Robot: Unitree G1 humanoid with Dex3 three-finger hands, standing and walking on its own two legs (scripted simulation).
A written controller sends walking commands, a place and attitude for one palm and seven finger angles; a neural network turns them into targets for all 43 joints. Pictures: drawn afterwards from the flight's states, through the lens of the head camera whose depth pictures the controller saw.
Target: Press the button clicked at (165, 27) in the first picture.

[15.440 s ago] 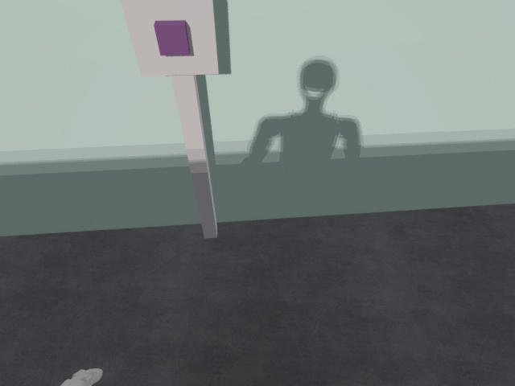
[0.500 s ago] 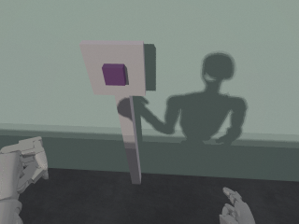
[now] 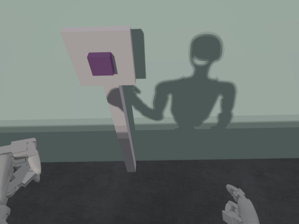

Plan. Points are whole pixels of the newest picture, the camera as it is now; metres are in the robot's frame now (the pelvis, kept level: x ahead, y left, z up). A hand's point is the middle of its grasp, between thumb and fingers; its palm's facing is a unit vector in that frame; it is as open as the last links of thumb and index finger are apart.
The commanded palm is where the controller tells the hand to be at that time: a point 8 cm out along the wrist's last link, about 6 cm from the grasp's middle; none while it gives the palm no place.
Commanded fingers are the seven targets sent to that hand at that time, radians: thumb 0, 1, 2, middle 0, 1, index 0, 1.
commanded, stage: step back with the hand held close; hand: left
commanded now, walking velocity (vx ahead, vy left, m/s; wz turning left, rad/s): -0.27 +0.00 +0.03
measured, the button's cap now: (101, 63) +0.54 +0.20 +0.15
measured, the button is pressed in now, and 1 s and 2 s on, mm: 0 0 0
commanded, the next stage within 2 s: stop stepping back and stand still in 1.00 s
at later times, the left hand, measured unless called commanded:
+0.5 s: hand out of the picture +0.12 +0.26 +0.16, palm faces +0.37 -0.83 -0.43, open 3.1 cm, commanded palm +0.06 +0.31 +0.17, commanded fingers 0.00 0.90 0.90 -1.30 -1.50 -1.30 -1.50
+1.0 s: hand out of the picture +0.06 +0.28 +0.17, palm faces +0.31 -0.85 -0.43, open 3.1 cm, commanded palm -0.01 +0.32 +0.17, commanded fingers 0.00 0.90 0.90 -1.30 -1.50 -1.30 -1.50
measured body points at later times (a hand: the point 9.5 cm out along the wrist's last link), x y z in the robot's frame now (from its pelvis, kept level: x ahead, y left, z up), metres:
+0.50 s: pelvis -0.07 +0.03 -0.02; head -0.05 +0.04 +0.43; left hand +0.09 +0.30 +0.18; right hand +0.10 -0.21 -0.09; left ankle +0.04 +0.09 -0.74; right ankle -0.02 -0.11 -0.74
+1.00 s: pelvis -0.15 +0.04 -0.01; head -0.13 +0.08 +0.43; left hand +0.04 +0.33 +0.19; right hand +0.03 -0.19 -0.08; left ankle +0.03 +0.09 -0.74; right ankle -0.19 -0.08 -0.72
